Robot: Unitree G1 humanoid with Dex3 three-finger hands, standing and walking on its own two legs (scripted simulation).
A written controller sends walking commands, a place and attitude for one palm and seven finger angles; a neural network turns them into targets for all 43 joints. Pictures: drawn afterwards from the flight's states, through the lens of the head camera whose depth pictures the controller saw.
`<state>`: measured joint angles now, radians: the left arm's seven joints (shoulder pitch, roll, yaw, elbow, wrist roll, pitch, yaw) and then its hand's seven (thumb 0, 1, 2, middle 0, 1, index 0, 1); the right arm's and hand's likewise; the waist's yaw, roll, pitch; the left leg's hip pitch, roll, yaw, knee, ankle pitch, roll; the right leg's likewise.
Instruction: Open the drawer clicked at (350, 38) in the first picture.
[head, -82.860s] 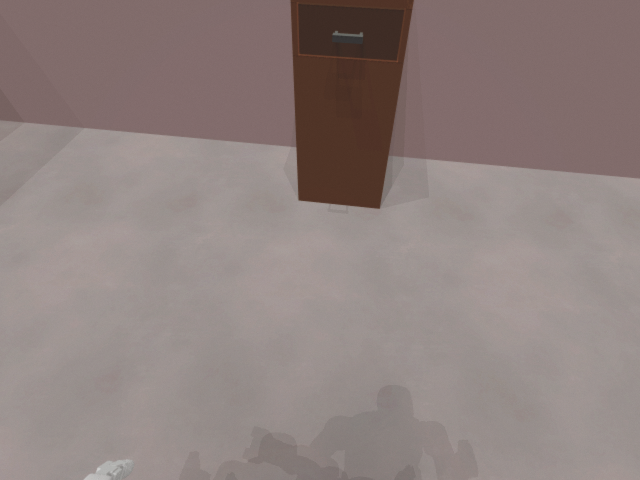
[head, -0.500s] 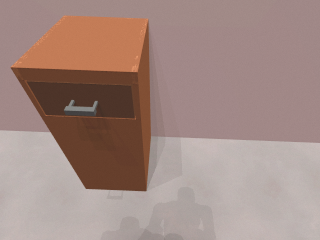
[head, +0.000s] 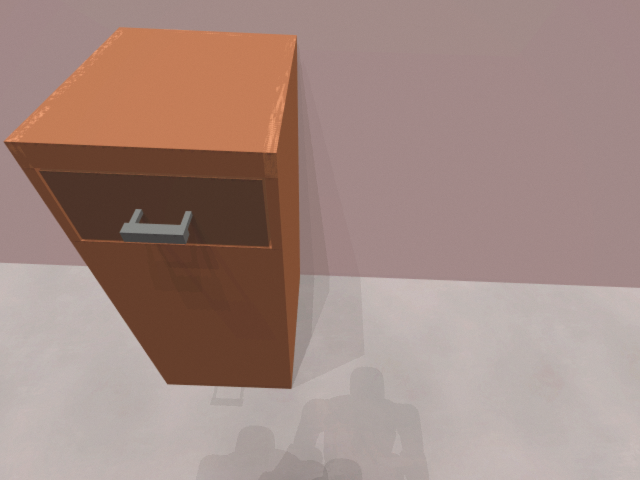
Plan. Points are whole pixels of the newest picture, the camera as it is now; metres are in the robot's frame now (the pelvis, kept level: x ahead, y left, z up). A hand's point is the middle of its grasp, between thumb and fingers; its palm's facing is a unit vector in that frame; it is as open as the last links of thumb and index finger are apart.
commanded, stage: come to a stop and stand still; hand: left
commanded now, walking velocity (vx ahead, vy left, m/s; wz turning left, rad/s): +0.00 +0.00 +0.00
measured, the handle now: (159, 224) +0.49 +0.30 +0.01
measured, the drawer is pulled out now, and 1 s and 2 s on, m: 0.00 0.00 0.00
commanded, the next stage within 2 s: look again from close up in 0.18 s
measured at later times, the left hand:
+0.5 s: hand out of the picture +0.00 +0.16 -0.18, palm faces +0.02 -0.98 -0.17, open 7.4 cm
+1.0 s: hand out of the picture -0.02 +0.13 -0.17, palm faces +0.05 -0.98 -0.18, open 7.4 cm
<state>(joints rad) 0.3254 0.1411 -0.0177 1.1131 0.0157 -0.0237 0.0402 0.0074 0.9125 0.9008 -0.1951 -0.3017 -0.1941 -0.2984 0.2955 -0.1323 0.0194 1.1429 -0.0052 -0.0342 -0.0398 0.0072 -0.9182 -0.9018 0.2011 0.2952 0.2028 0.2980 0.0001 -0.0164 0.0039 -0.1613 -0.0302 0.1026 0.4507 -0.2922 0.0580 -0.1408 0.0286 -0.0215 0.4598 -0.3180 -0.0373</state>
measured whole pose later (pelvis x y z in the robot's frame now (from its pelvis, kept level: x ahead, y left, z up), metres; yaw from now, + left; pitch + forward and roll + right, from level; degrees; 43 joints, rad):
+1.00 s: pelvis +0.01 -0.02 +0.00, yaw +0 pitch +0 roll +1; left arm 0.34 0.12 -0.01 1.11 0.01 -0.03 0.05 0.01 0.91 0.90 -0.20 -0.30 -0.20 -0.30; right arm 0.30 -0.13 0.01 1.15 0.00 -0.02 -0.05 0.00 -0.91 -0.90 0.20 0.30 0.20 0.30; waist 0.01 -0.01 0.01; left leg -0.14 -0.01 0.09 0.43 -0.28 0.02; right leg -0.11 0.05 -0.04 0.43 -0.31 -0.07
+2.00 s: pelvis -0.06 +0.09 +0.00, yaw +0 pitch +0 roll +0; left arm 0.20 0.17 0.04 1.00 0.02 0.01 0.01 0.00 0.93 0.90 -0.20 -0.30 -0.19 -0.30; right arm 0.37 -0.16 -0.02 1.11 -0.02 0.02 -0.03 0.01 -0.91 -0.90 0.20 0.30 0.21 0.30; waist -0.06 0.00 0.03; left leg -0.30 0.04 0.05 0.52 -0.25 -0.01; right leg -0.21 0.01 -0.03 0.50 -0.28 -0.03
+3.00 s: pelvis -0.04 +0.09 -0.01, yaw +0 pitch -2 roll -1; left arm 0.32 0.15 -0.01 1.06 0.02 -0.02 0.05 0.01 0.91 0.90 -0.20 -0.30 -0.20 -0.30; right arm 0.28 -0.16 0.00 1.05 -0.01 -0.01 -0.04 0.01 -0.94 -0.90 0.20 0.30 0.20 0.30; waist 0.00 0.00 0.00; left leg -0.24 0.02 0.04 0.57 -0.30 0.02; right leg -0.14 0.03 -0.03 0.52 -0.35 -0.03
